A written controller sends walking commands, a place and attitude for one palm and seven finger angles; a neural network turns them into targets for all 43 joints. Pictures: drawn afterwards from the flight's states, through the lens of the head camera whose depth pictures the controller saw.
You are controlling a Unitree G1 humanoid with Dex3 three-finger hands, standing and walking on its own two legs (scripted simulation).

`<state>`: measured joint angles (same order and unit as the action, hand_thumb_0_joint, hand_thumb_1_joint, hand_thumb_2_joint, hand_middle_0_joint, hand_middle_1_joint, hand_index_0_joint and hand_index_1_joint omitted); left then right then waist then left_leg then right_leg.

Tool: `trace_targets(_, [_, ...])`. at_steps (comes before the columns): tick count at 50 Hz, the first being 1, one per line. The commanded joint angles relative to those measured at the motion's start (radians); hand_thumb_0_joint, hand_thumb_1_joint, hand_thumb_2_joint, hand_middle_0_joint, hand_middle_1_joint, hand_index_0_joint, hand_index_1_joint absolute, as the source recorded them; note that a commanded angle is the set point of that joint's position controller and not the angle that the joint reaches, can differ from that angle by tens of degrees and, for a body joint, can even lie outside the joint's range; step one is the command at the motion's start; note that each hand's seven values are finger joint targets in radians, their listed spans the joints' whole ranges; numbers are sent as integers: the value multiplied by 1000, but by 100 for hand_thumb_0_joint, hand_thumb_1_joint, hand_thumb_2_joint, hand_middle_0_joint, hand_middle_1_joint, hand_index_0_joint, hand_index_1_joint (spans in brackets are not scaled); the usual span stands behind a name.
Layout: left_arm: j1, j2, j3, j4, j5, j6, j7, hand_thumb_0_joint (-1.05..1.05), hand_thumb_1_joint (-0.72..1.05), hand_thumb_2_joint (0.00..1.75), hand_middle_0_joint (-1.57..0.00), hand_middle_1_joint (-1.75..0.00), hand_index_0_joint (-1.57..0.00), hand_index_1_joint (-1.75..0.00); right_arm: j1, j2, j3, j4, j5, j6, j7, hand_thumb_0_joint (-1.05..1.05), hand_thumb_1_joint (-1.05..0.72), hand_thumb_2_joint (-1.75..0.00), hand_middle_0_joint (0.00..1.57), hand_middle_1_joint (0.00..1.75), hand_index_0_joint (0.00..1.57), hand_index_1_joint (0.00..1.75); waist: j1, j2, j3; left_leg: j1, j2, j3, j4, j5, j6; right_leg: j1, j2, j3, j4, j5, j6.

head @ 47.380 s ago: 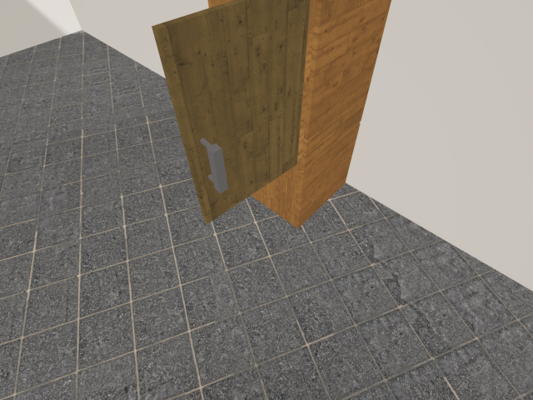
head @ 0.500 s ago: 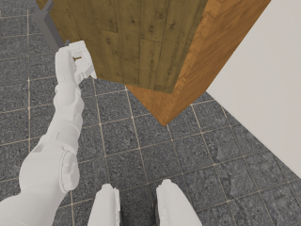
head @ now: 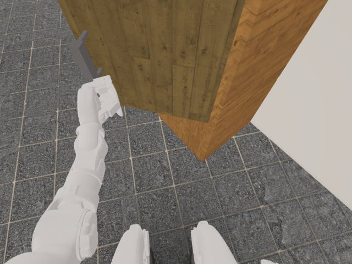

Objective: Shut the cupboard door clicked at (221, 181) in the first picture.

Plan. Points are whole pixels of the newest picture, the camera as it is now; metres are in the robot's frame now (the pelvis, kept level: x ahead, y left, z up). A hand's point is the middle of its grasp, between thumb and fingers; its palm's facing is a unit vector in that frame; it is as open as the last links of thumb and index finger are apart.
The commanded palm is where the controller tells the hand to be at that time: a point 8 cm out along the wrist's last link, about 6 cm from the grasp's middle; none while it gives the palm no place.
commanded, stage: draw the hand back to the body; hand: left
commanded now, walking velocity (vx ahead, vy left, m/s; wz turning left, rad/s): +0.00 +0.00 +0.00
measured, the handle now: (89, 60) +0.64 +0.20 +0.02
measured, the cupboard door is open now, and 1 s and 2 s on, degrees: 37 37 37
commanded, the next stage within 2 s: step back with the hand held close in 1.40 s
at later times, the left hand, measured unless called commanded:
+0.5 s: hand (49, 140) +0.33 +0.18 +0.15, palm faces +0.11 -0.96 -0.24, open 3.1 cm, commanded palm +0.29 +0.24 +0.18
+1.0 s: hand out of the picture +0.24 +0.27 +0.26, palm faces +0.46 -0.78 -0.43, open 5.9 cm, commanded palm +0.18 +0.31 +0.29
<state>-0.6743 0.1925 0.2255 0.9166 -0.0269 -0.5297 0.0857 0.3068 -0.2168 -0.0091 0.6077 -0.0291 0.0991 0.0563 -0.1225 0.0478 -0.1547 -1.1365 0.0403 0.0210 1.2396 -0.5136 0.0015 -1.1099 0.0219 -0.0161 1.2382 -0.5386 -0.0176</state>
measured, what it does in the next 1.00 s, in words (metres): rises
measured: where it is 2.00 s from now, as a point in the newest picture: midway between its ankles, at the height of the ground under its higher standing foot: outside the picture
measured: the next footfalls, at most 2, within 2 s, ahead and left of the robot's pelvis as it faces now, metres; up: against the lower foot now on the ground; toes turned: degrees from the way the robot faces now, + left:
none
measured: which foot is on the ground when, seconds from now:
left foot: down 0.00-1.00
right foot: down 0.00-1.00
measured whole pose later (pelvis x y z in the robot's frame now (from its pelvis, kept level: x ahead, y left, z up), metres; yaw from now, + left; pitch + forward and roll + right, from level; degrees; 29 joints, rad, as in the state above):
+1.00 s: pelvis +0.05 +0.00 +0.12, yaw +2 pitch -2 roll +0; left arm 0.44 0.36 0.31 -0.35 -0.07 -0.03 0.10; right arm 0.19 -0.22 0.04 0.60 0.02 -0.04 -0.07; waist 0.08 0.08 -0.01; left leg -0.13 0.00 0.01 0.43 -0.26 0.00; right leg -0.09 0.00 -0.03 0.42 -0.29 -0.01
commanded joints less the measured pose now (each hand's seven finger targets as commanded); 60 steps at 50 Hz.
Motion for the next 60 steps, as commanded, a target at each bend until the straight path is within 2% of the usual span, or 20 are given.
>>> trace_targets(1, [-213,178,16,-406,-71,-9,-36,0,90,90,-130,-150,-130,-150,95,-157,-56,-131,29,-41,-41,0,-90,-90,20,30,20,30,32,-90,-520,371,-44,-4,-236,254,28,496,14,26,-290,400,12])
trace_targets(4, [-136,132,-40,-465,-99,8,-68,0,90,90,-130,-150,-130,-150,69,-150,-49,-124,44,-65,-59,0,-90,-90,20,30,20,30,24,-97,-387,397,-44,2,-291,204,32,498,11,27,-362,340,18])
trace_targets(6, [-94,138,-50,-502,-108,10,-88,0,90,90,-130,-150,-130,-150,62,-155,-50,-118,49,-81,-72,0,-90,-90,20,30,20,30,24,-85,-346,452,-41,0,-316,206,34,494,10,21,-390,327,16])
trace_targets(7, [-60,134,-56,-515,-113,12,-100,0,90,90,-130,-150,-130,-150,50,-153,-47,-115,52,-88,-73,0,-90,-90,20,30,20,30,37,-38,-328,483,-41,-5,-340,209,29,489,9,12,-398,324,11])
trace_targets(9, [43,118,-74,-528,-131,33,-127,0,90,90,-130,-150,-130,-150,33,-152,-44,-123,58,-98,-75,0,-90,-90,20,30,20,30,47,-56,-289,510,-42,-5,-372,217,29,517,7,7,-428,328,10])
trace_targets(11, [113,127,-76,-582,-148,58,-154,0,90,90,-130,-150,-130,-150,16,-155,-41,-143,67,-106,-78,0,-90,-90,20,30,20,30,61,1,-266,554,-46,-3,-403,230,29,542,6,5,-451,336,5])
trace_targets(12, [148,137,-63,-585,-158,73,-163,0,90,90,-127,-147,-127,-147,1,-153,-38,-145,71,-109,-80,0,-90,-90,20,30,20,30,68,-34,-238,558,-43,-6,-422,226,29,549,4,-1,-466,328,7])
trace_targets(16, [254,166,-43,-747,-186,111,-187,0,90,90,-116,-135,-116,-135,-44,-150,-31,-182,79,-128,-89,0,-90,-90,20,30,20,30,95,-2,-231,637,-43,-11,-471,295,30,627,5,-9,-485,398,1])
trace_targets(17, [296,234,-99,-802,-67,177,-120,0,90,90,-113,-132,-113,-132,-91,-125,-37,-201,82,-89,-110,0,-90,-90,20,30,20,30,115,10,-282,726,-47,-1,-531,321,27,691,-18,37,-542,406,-4])
trace_targets(18, [337,198,-109,-857,-66,226,-84,0,90,90,-111,-129,-111,-129,-98,-117,-31,-225,81,-76,-123,0,-90,-90,20,30,20,30,102,-5,-235,743,-45,-2,-556,327,30,707,-20,23,-569,411,-1])
trace_targets(22, [445,233,-87,-967,-44,329,-12,0,90,90,-100,-117,-100,-117,-161,-113,-8,-228,80,-67,-161,0,-90,-90,20,30,20,30,111,-37,-128,816,-37,-5,-643,342,35,781,-26,11,-657,422,3])
trace_targets(31, [671,240,-42,-1155,-38,431,12,0,90,90,-75,-90,-75,-90,-216,-102,24,-205,64,-119,-164,0,-90,-90,20,30,20,30,141,-16,-15,999,-30,-7,-786,476,29,930,-25,-17,-797,523,1])
trace_targets(35, [738,245,-8,-1262,-36,446,12,0,90,90,-64,-78,-64,-78,-229,-96,29,-199,55,-141,-152,0,-90,-90,20,30,20,30,150,13,8,1046,-26,-7,-824,527,23,965,-26,-22,-826,553,3])
trace_targets(41, [872,325,118,-1382,-40,446,18,0,90,90,-47,-60,-47,-60,-244,-97,24,-185,43,-171,-143,0,-90,-90,20,30,20,30,174,1,17,1061,-27,-4,-841,577,23,1017,-31,-22,-854,593,7])
trace_targets(43, [917,326,141,-1436,-42,441,20,0,90,90,-42,-54,-42,-54,-244,-90,23,-183,43,-182,-139,0,-90,-90,20,30,20,30,178,26,6,1074,-26,0,-836,612,23,1027,-35,-23,-849,617,10])
trace_targets(46, [997,359,199,-1464,-45,437,25,0,90,90,-34,-45,-34,-45,-246,-95,16,-170,41,-195,-136,0,-90,-90,20,30,20,30,186,-17,33,1055,-24,-1,-837,602,23,1027,-33,-23,-861,608,12])
trace_targets(51, [1067,398,285,-1531,-51,415,33,0,90,90,-20,-30,-20,-30,-248,-95,5,-160,46,-220,-138,0,-90,-90,20,30,20,30,194,23,57,1056,-22,5,-841,563,24,1010,-34,-21,-872,565,14])
trace_targets(54, [1056,316,210,-1452,-48,418,25,0,90,90,-20,-30,-20,-30,-238,-102,1,-148,48,-223,-139,0,-90,-90,20,30,20,30,174,-31,135,1038,-20,4,-854,500,28,957,-34,-24,-879,495,19])
trace_targets(56, [1035,327,215,-1429,-47,417,25,0,90,90,-20,-30,-20,-30,-238,-111,-5,-140,46,-226,-143,0,-90,-90,20,30,20,30,175,-47,144,1040,-22,4,-860,457,33,946,-35,-19,-898,446,21])
trace_targets(60, [1010,352,229,-1481,-43,400,32,0,90,90,-20,-30,-20,-30,-246,-106,-4,-147,45,-237,-150,0,-90,-90,20,30,20,30,187,-7,83,1057,-29,2,-861,455,36,976,-38,-13,-884,440,17])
